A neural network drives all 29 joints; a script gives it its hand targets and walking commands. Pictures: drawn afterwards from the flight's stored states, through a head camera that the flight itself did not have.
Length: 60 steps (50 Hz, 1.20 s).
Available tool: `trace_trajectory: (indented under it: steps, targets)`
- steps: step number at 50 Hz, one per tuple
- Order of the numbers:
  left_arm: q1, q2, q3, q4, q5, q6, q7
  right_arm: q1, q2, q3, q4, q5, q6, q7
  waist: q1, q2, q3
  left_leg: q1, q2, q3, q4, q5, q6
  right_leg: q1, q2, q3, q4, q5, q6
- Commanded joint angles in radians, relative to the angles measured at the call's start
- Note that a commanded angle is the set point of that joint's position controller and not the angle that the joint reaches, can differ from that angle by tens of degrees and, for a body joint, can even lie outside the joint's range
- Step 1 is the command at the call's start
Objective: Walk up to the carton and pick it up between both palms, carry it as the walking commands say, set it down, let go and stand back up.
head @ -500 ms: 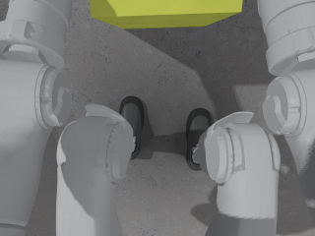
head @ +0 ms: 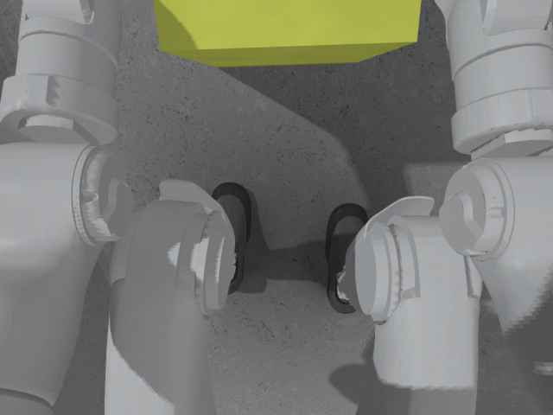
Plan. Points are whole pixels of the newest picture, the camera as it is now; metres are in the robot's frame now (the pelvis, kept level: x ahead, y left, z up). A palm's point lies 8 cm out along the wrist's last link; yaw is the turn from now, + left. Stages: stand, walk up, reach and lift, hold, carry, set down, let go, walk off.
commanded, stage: reach and lift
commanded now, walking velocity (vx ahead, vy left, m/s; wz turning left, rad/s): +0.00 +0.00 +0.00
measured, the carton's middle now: out of the picture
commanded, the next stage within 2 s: none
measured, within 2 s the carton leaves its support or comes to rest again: leaves its support in 0.12 s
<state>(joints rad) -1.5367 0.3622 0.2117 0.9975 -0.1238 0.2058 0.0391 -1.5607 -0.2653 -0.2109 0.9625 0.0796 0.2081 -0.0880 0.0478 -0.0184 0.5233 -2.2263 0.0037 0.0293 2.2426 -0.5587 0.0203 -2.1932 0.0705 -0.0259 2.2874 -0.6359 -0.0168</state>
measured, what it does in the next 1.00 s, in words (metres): rises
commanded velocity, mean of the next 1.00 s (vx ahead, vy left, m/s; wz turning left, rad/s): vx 0.00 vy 0.00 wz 0.00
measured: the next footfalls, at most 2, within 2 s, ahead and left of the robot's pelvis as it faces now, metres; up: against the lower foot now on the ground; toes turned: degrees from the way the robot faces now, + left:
none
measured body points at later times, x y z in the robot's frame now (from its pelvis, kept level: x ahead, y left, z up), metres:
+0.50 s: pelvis -0.02 +0.00 +0.05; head +0.36 +0.03 +0.28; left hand +0.57 +0.20 -0.10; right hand +0.59 -0.11 -0.09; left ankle +0.12 +0.12 -0.32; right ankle +0.10 -0.11 -0.32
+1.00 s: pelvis -0.02 +0.00 +0.08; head +0.35 +0.03 +0.32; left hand +0.56 +0.20 -0.04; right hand +0.58 -0.10 -0.04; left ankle +0.12 +0.12 -0.32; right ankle +0.10 -0.11 -0.32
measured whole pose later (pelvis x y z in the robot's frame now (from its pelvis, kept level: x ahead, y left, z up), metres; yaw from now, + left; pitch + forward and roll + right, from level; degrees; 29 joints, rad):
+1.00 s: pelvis -0.02 +0.00 +0.08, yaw -1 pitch +29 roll -1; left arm -1.50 0.24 0.35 0.67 0.08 0.43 0.10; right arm -1.51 -0.17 -0.36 0.66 -0.08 0.39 -0.11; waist 0.06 -0.02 0.52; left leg -1.99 -0.05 -0.02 1.97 -0.49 -0.01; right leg -1.95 0.09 -0.01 2.00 -0.56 0.01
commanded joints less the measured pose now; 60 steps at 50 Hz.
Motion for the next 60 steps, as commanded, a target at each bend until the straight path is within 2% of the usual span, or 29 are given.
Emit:
trace_trajectory:
  steps: [1,3,4,5,9,11,13,14,16,17,19,23,26,27,28,31,32,35,39,40,43,46,47,48,49,54,57,59,60]
  targets:
    - [-0.583,-1.015,-0.349,-0.243,-0.122,0.005,-0.26,-0.57,0.984,0.391,-0.215,0.098,0.011,0.258,0.019,-0.024,-1.545,0.799,-0.101,-0.007,-0.128,0.481,-0.006,0.6,0.072,-0.013,-0.171,0.432,-0.005]
    - [-0.629,-1.012,-0.38,-0.316,-0.136,0.004,-0.251,-0.628,1.022,0.426,-0.297,0.142,0.008,0.237,0.046,-0.009,-1.705,0.816,-0.106,0.019,-0.109,0.523,-0.004,0.679,0.078,-0.001,-0.178,0.498,0.005]
    - [-0.727,-0.989,-0.388,-0.423,-0.172,-0.002,-0.243,-0.613,1.044,0.401,-0.276,0.128,0.023,0.228,0.012,-0.043,-1.78,0.814,-0.113,0.012,-0.13,0.509,-0.005,0.764,0.084,-0.006,-0.182,0.516,0.0]
    - [-0.765,-0.956,-0.404,-0.466,-0.182,0.001,-0.233,-0.682,1.03,0.437,-0.356,0.154,0.023,0.219,0.046,-0.065,-1.867,0.836,-0.118,0.027,-0.132,0.53,-0.009,0.813,0.085,0.003,-0.19,0.552,0.01]
    - [-0.737,-0.956,-0.373,-0.373,-0.12,0.029,-0.216,-0.769,0.996,0.421,-0.363,0.163,0.024,0.197,0.108,-0.011,-1.828,0.82,-0.109,0.041,-0.161,0.476,-0.006,0.77,0.079,0.019,-0.225,0.477,0.012]
    - [-0.712,-0.961,-0.297,-0.333,-0.058,0.034,-0.207,-0.809,1.005,0.42,-0.376,0.161,0.034,0.203,0.15,-0.056,-1.779,0.817,-0.107,0.05,-0.181,0.411,0.005,0.729,0.077,0.012,-0.257,0.383,0.027]
    - [-0.756,-0.987,-0.286,-0.39,-0.071,0.03,-0.213,-0.731,1.03,0.371,-0.286,0.144,0.045,0.213,0.119,-0.035,-1.778,0.82,-0.111,0.057,-0.201,0.396,-0.002,0.708,0.087,-0.003,-0.271,0.367,0.022]
    - [-0.766,-0.982,-0.289,-0.312,-0.057,0.042,-0.214,-0.713,1.025,0.318,-0.205,0.108,0.052,0.22,0.065,-0.03,-1.668,0.789,-0.103,0.031,-0.236,0.316,0.002,0.61,0.081,-0.024,-0.272,0.289,0.017]
    - [-0.745,-0.983,-0.235,-0.258,0.008,0.056,-0.23,-0.572,1.069,0.237,-0.034,0.044,0.085,0.241,0.058,0.004,-1.531,0.739,-0.09,0.053,-0.261,0.213,-0.009,0.527,0.084,-0.023,-0.323,0.186,0.015]
    - [-0.719,-0.993,-0.199,-0.224,0.022,0.071,-0.244,-0.49,1.044,0.155,0.039,-0.038,0.096,0.247,-0.005,0.004,-1.4,0.662,-0.094,0.033,-0.278,0.148,-0.004,0.476,0.08,-0.028,-0.327,0.138,0.002]
    - [-0.806,-1.044,-0.276,-0.385,-0.02,0.061,-0.266,-0.499,1.059,0.162,-0.062,-0.055,0.091,0.253,-0.036,0.053,-1.636,0.777,-0.098,0.041,-0.272,0.289,-0.027,0.569,0.089,-0.031,-0.322,0.271,-0.014]
    - [-0.795,-1.06,-0.274,-0.378,-0.02,0.089,-0.249,-0.603,1.069,0.209,-0.16,-0.028,0.109,0.274,0.02,0.064,-1.765,0.876,-0.108,0.042,-0.287,0.317,-0.025,0.562,0.085,-0.024,-0.35,0.239,-0.016]
    - [-0.735,-1.112,-0.313,-0.392,-0.024,0.117,-0.248,-0.707,1.053,0.299,-0.298,0.001,0.108,0.279,0.015,0.029,-1.956,0.956,-0.12,0.028,-0.291,0.405,-0.025,0.651,0.088,-0.044,-0.338,0.338,-0.007]
    - [-0.742,-1.062,-0.322,-0.441,-0.022,0.112,-0.239,-0.761,1.063,0.345,-0.369,0.038,0.109,0.271,0.064,0.028,-2.056,1.01,-0.114,0.035,-0.277,0.485,-0.02,0.718,0.085,-0.029,-0.33,0.395,0.007]
    - [-0.798,-1.075,-0.374,-0.49,-0.052,0.115,-0.23,-0.767,1.054,0.365,-0.389,0.038,0.115,0.263,0.027,0.001,-2.156,1.101,-0.126,0.011,-0.3,0.524,-0.024,0.724,0.09,-0.062,-0.312,0.425,0.014]
    - [-0.706,-1.12,-0.335,-0.409,-0.034,0.137,-0.232,-0.765,1.055,0.375,-0.41,0.034,0.117,0.264,0.025,-0.04,-2.038,1.006,-0.125,0.019,-0.309,0.459,-0.019,0.708,0.081,-0.055,-0.357,0.362,0.017]
    - [-0.674,-1.122,-0.321,-0.424,-0.017,0.134,-0.228,-0.751,1.09,0.397,-0.422,0.04,0.121,0.258,0.07,-0.032,-2.086,1.001,-0.129,0.025,-0.304,0.484,-0.016,0.751,0.088,-0.045,-0.341,0.396,0.02]
    - [-0.686,-1.15,-0.356,-0.443,-0.036,0.136,-0.234,-0.727,1.092,0.409,-0.453,0.042,0.123,0.258,0.033,-0.019,-2.131,1.025,-0.126,0.022,-0.32,0.518,-0.019,0.762,0.1,-0.052,-0.356,0.448,0.025]
    - [-0.765,-1.127,-0.413,-0.5,-0.037,0.136,-0.243,-0.514,1.137,0.305,-0.23,-0.006,0.157,0.265,-0.014,0.094,-2.06,1.013,-0.115,0.02,-0.352,0.432,-0.036,0.669,0.107,-0.055,-0.38,0.375,0.0]
    - [-0.745,-1.143,-0.413,-0.557,-0.032,0.131,-0.24,-0.512,1.166,0.32,-0.286,-0.007,0.159,0.266,-0.017,0.042,-2.166,1.065,-0.134,0.028,-0.351,0.487,-0.031,0.748,0.109,-0.049,-0.403,0.427,0.013]
    - [-0.737,-1.109,-0.394,-0.531,-0.013,0.145,-0.233,-0.603,1.156,0.351,-0.355,0.025,0.161,0.266,0.061,0.063,-2.179,1.03,-0.126,0.04,-0.362,0.464,-0.022,0.782,0.104,-0.022,-0.402,0.414,0.008]
    - [-0.709,-1.175,-0.362,-0.487,-0.016,0.152,-0.231,-0.676,1.079,0.366,-0.402,0.003,0.15,0.269,0.019,0.01,-2.151,1.061,-0.125,0.006,-0.386,0.448,-0.03,0.709,0.098,-0.053,-0.42,0.357,0.014]
    - [-0.709,-1.174,-0.41,-0.548,-0.03,0.161,-0.23,-0.698,1.096,0.389,-0.489,0.031,0.147,0.265,0.041,0.046,-2.286,1.11,-0.127,0.016,-0.382,0.487,-0.031,0.817,0.103,-0.035,-0.426,0.415,0.004]
    - [-0.704,-1.186,-0.392,-0.499,-0.03,0.171,-0.236,-0.676,1.083,0.377,-0.448,0.02,0.158,0.26,0.001,0.047,-2.242,1.098,-0.122,0.016,-0.395,0.46,-0.032,0.796,0.104,-0.043,-0.441,0.392,0.008]
    - [-0.713,-1.133,-0.353,-0.497,0.012,0.177,-0.23,-0.628,1.12,0.355,-0.376,0.015,0.182,0.261,0.054,0.027,-2.173,1.063,-0.114,0.027,-0.412,0.382,-0.03,0.77,0.102,-0.032,-0.455,0.318,0.012]
    - [-0.607,-1.197,-0.285,-0.372,0.066,0.202,-0.254,-0.629,1.143,0.328,-0.371,-0.037,0.19,0.28,0.046,-0.033,-2.097,0.978,-0.128,0.028,-0.454,0.339,-0.012,0.757,0.106,-0.038,-0.504,0.287,0.019]
    - [-0.692,-1.171,-0.321,-0.505,0.06,0.189,-0.263,-0.536,1.205,0.304,-0.3,-0.044,0.203,0.287,0.046,0.011,-2.196,1.015,-0.134,0.028,-0.468,0.351,-0.022,0.785,0.104,-0.026,-0.514,0.323,0.021]
    - [-0.689,-1.229,-0.384,-0.533,0.022,0.207,-0.264,-0.598,1.164,0.331,-0.409,-0.017,0.197,0.283,-0.008,0.054,-2.33,1.13,-0.127,0.021,-0.466,0.401,-0.033,0.832,0.113,-0.038,-0.518,0.355,0.015]
    - [-0.664,-1.227,-0.386,-0.525,0.024,0.214,-0.262,-0.682,1.122,0.395,-0.507,0.008,0.186,0.276,0.038,0.051,-2.396,1.135,-0.137,0.035,-0.478,0.419,-0.038,0.919,0.116,-0.025,-0.53,0.393,0.014]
